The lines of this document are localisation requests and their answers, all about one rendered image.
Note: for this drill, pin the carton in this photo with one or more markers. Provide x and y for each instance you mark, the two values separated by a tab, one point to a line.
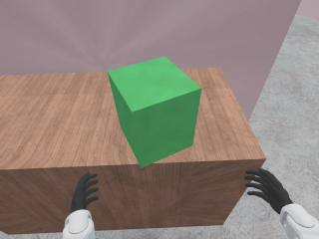
157	106

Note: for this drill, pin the right robot hand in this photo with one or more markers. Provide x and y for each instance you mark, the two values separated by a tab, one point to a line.
272	190

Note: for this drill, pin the left robot hand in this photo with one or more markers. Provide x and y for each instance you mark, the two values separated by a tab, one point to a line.
79	200

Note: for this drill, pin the robot left forearm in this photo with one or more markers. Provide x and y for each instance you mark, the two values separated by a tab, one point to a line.
79	225

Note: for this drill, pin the pedestal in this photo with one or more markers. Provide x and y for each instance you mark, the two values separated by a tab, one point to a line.
54	128

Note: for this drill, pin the robot right forearm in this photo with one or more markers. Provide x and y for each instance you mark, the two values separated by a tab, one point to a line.
298	223

